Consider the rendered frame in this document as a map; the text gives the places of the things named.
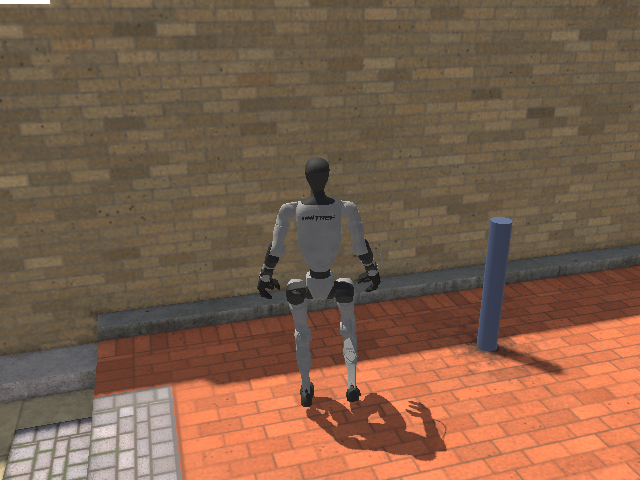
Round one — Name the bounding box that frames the left robot hand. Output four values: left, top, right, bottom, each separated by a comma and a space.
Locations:
257, 276, 280, 299

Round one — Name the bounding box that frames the robot right upper arm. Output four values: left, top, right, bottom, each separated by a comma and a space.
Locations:
339, 200, 368, 256

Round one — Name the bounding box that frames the robot right forearm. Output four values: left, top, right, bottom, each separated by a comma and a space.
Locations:
358, 239, 378, 276

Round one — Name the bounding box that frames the robot left forearm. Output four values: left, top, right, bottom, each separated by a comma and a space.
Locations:
259, 242, 279, 282

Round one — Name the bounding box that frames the right robot hand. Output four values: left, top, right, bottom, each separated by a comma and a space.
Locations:
357, 272, 381, 292

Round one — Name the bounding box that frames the robot right shin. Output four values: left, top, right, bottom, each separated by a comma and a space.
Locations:
343, 321, 358, 389

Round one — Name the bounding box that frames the robot left upper arm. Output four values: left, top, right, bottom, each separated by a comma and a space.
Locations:
269, 202, 297, 257

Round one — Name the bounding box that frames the right robot foot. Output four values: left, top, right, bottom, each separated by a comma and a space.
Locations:
346, 385, 361, 402

